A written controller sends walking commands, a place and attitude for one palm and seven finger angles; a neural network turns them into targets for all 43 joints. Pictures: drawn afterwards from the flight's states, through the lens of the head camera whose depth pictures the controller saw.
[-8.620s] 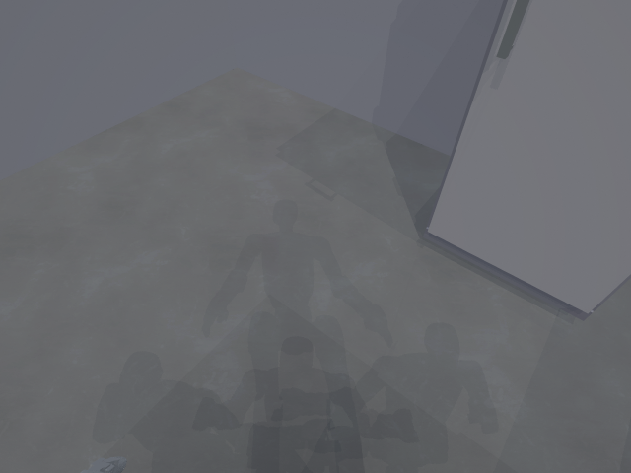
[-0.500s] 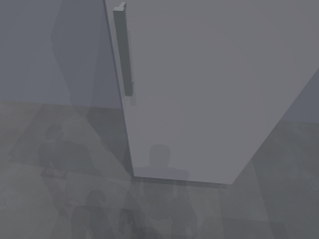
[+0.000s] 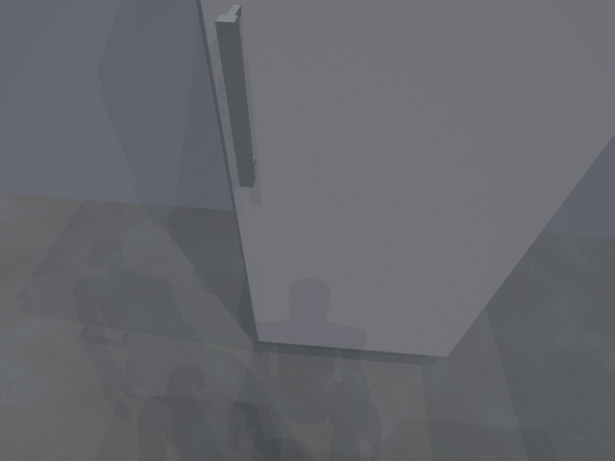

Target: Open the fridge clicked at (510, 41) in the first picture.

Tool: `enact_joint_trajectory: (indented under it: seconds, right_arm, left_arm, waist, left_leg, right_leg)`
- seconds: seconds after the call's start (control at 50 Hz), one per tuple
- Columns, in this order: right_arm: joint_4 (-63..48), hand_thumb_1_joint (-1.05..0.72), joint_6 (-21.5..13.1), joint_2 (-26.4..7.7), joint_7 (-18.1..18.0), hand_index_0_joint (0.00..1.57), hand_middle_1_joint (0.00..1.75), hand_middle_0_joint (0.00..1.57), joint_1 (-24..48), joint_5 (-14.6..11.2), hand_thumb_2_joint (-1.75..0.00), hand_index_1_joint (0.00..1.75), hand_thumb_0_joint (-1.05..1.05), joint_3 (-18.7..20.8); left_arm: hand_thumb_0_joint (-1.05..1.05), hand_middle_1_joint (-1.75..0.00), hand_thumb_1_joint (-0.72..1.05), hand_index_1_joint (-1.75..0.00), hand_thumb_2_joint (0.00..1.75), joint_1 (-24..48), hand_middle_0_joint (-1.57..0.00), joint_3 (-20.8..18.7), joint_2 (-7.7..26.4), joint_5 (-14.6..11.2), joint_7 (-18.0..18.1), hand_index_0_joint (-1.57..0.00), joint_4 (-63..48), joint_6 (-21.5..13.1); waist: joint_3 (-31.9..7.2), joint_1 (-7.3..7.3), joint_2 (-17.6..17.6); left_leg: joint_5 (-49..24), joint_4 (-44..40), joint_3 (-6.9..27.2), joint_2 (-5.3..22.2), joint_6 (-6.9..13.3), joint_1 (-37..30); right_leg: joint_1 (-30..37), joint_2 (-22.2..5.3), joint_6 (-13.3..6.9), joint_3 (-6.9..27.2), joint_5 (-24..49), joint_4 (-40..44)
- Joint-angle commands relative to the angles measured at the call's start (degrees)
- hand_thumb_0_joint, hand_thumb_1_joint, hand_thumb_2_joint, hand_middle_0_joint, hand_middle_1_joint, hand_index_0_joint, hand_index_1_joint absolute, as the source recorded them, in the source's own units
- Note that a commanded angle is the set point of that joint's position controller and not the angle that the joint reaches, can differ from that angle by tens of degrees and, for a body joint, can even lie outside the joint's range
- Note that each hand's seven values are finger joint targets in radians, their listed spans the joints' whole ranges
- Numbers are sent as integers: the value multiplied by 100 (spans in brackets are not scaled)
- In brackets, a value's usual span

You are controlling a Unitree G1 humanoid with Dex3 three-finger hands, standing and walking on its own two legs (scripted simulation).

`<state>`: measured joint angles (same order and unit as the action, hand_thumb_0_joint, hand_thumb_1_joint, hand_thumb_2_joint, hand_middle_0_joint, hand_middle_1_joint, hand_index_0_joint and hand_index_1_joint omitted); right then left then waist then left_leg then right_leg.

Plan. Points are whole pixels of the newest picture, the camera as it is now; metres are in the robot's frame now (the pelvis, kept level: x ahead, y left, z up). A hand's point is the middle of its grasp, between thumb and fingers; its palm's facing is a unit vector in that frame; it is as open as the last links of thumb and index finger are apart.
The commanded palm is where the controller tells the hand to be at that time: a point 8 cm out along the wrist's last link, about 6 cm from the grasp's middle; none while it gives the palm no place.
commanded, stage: shuffle to correct the standing spot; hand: left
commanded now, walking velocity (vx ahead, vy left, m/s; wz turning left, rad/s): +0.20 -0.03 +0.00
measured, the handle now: (242, 106) +0.55 +0.14 +0.19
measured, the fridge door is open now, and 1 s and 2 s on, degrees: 0 0 0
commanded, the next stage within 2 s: come to a stop and stand still in 0.22 s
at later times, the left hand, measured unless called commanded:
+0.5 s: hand out of the picture +0.03 +0.15 -0.19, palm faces +0.07 -0.99 -0.16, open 7.4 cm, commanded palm none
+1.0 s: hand out of the picture +0.09 +0.16 -0.18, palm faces +0.10 -0.97 -0.23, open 7.2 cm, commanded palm none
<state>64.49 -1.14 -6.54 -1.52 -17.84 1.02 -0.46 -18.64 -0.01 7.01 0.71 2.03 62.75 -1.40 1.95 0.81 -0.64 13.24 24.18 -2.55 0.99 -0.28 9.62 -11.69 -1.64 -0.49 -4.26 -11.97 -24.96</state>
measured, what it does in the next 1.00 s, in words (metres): shifts its weight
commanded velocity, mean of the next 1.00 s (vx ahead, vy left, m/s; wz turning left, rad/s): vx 0.00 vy -0.01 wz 0.00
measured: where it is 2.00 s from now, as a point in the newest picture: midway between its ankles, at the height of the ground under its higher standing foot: outside the picture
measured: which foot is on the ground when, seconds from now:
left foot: down 0.00-1.00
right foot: down 0.00-1.00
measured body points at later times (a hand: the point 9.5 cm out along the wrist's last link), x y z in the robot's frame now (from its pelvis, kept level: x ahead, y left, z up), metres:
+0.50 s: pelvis +0.07 +0.00 -0.01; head +0.10 +0.00 +0.44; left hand +0.03 +0.21 -0.17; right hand +0.02 -0.19 -0.17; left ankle +0.00 +0.12 -0.74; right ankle +0.02 -0.11 -0.74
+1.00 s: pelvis +0.05 -0.03 -0.01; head +0.07 -0.03 +0.44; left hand +0.09 +0.21 -0.16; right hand +0.09 -0.25 -0.17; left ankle +0.02 +0.10 -0.73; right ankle +0.07 -0.11 -0.74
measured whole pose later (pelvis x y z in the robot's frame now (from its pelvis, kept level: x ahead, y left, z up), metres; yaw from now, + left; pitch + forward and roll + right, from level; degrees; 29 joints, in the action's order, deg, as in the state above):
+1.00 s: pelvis +0.05 -0.03 -0.01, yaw +3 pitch -2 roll +1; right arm 62.4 1.2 -8.9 -2.1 -12.8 0.7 2.2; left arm -13.0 -1.6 9.1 1.2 2.6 58.6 -1.1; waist 3.8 0.9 0.3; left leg 24.6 37.1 -3.6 2.5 -0.7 12.8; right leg -14.1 -1.5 -3.0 -7.0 -16.7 -32.6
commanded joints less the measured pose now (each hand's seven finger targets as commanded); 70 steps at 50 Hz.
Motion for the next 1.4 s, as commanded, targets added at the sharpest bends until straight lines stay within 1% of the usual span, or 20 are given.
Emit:
enact_joint_trajectory:
  seconds: [0.0,0.08,0.24,0.3,0.34,0.4,0.46,0.5,0.62,0.68,0.7,0.78,0.8,0.82,0.84,0.88,0.92,0.98,1.04,1.38]
  right_arm:
    - [-51,-90,-43,-395,-25,20,30,20,-508,-9,-90,30,0,82]
    - [-121,-90,47,-394,10,20,30,20,-551,40,-90,30,0,134]
    - [-228,-90,-66,-307,20,20,30,20,-752,34,-90,30,0,157]
    - [-152,-90,-154,-432,-9,20,30,20,-1012,12,-90,30,0,185]
    - [-10,-90,-182,-589,-88,20,30,20,-1244,4,-90,30,0,192]
    - [22,-90,-143,-510,-203,20,30,20,-1075,-22,-90,30,0,132]
    - [-202,-90,-120,-310,-225,20,30,20,-742,-99,-90,30,0,140]
    - [-260,-90,-54,-262,-204,20,30,20,-564,-98,-90,30,0,204]
    - [-244,-90,41,-391,-165,20,30,20,-552,-18,-90,30,0,406]
    - [-196,-90,1,-610,-136,20,30,20,-746,19,-90,30,0,453]
    - [-215,-90,-7,-640,-147,20,30,20,-747,41,-90,30,0,436]
    - [-425,-90,-24,-826,-131,20,30,20,-215,-15,-90,30,0,374]
    - [-470,-90,-38,-742,-108,20,30,20,-272,-47,-90,30,0,366]
    - [-480,-90,-10,-533,-79,20,30,20,-294,-95,-90,30,0,348]
    - [-559,-90,98,-376,-71,20,30,20,17,-97,-90,30,0,334]
    - [-499,-90,167,-334,-76,20,30,20,183,-96,-90,30,0,308]
    - [-368,-90,164,-271,-40,20,30,20,41,-76,-90,30,0,264]
    - [-127,-90,126,-221,-16,20,30,20,-321,-47,-90,30,0,203]
    - [-181,-90,80,-478,-5,20,30,20,-24,-2,-90,30,0,159]
    - [-15,-90,0,-257,-38,20,30,20,-708,-9,-90,30,0,78]
  left_arm:
    - [0,-30,90,-30,90,-561,-20,-110,432,30,13,-20,-76,-29]
    - [0,-30,90,-30,90,-642,-20,-214,491,74,-39,-20,-144,49]
    - [0,-30,90,-30,90,-871,-20,-318,469,60,-102,-20,-167,-13]
    - [0,-30,90,-30,90,-810,-20,-305,308,73,-122,-20,-195,-66]
    - [0,-30,90,-30,90,-613,-20,-230,93,97,-101,-20,-249,-89]
    - [0,-30,90,-30,90,-843,-20,-237,112,32,-36,-20,-49,-82]
    - [0,-30,90,-30,90,-1261,-20,-293,544,16,97,-20,110,-87]
    - [0,-30,90,-30,90,-1123,-20,-331,662,25,142,-20,-20,-20]
    - [0,-30,90,-30,90,-530,-20,-379,559,60,135,-20,-364,70]
    - [0,-30,90,-30,90,211,-20,-348,275,62,95,-20,-727,86]
    - [0,-30,90,-30,90,363,-20,-354,299,59,86,-20,-793,110]
    - [0,-30,90,-30,90,-480,-20,-348,389,83,31,-20,-580,51]
    - [0,-30,90,-30,90,-705,-20,-384,697,84,50,-20,-477,-22]
    - [0,-30,90,-30,90,-642,-20,-408,1033,74,75,-20,-405,-37]
    - [0,-30,90,-30,90,-646,-20,-413,1079,42,69,-20,-346,-46]
    - [0,-30,90,-30,90,-155,-20,-270,878,89,79,-20,-418,1]
    - [0,-30,90,-30,90,210,-20,-277,939,89,55,-20,-541,4]
    - [0,-30,90,-30,90,350,-20,-250,820,19,16,-20,-524,45]
    - [0,-30,90,-30,90,231,-20,-208,639,22,-27,-20,-475,114]
    - [0,-30,90,-30,90,-636,-20,-109,338,25,-7,-20,72,30]
  waist:
    - [250,-17,-48]
    - [674,4,-200]
    - [771,-16,-33]
    - [600,-114,568]
    - [505,-168,1087]
    - [197,5,639]
    - [-159,116,-365]
    - [-249,95,-435]
    - [-182,-92,-61]
    - [173,-318,942]
    - [345,-334,953]
    - [-422,202,514]
    - [-746,219,43]
    - [-792,114,-476]
    - [-619,243,-1558]
    - [-53,95,-1244]
    - [9,-71,-775]
    - [67,-217,-520]
    - [460,1,287]
    - [380,19,64]
  left_leg:
    - [251,-481,350,385,105,457]
    - [1443,-299,314,269,182,902]
    - [1239,134,279,275,290,1011]
    - [592,-200,783,705,492,478]
    - [-1465,-385,1260,1203,795,-204]
    - [-4679,535,580,959,570,-429]
    - [-3158,802,-4,370,93,672]
    - [-2215,775,-120,240,21,796]
    - [-3470,772,-340,452,128,-302]
    - [-5451,147,320,1213,708,-1278]
    - [-5667,14,530,1366,910,-1358]
    - [-4701,667,119,1029,540,-987]
    - [-3507,1121,-49,711,286,-369]
    - [-965,1390,-253,304,60,360]
    - [1650,1831,-202,31,-21,795]
    - [1886,2166,105,202,4,824]
    - [1346,1627,8,168,-5,499]
    - [90,178,-83,192,-9,-391]
    - [298,-467,444,683,139,503]
    - [741,-772,336,487,126,792]
  right_leg:
    - [76,-469,-169,574,-451,531]
    - [-384,-481,-260,782,-2059,641]
    - [-501,-527,-474,839,-2008,304]
    - [-679,-232,-361,279,-1025,-523]
    - [-1090,17,-169,-229,-423,-1293]
    - [-176,-167,-108,-107,654,-431]
    - [1354,-746,-143,199,4883,-685]
    - [1344,-955,-171,243,5483,-951]
    - [35,-689,-57,68,4098,-1253]
    - [-1341,-99,106,-78,-906,-1704]
    - [-1565,-95,76,65,-1643,-1741]
    - [-118,-107,6,-57,388,-55]
    - [745,-491,-112,421,2526,-87]
    - [1199,-1355,-449,1037,4230,-261]
    - [1095,-1678,-800,1349,5143,-82]
    - [277,-1685,-1141,1300,3976,195]
    - [-178,-1393,-1061,1100,2608,359]
    - [-799,-946,-601,879,486,472]
    - [-459,-412,-115,599,-735,692]
    - [-73,-453,-104,516,-636,764]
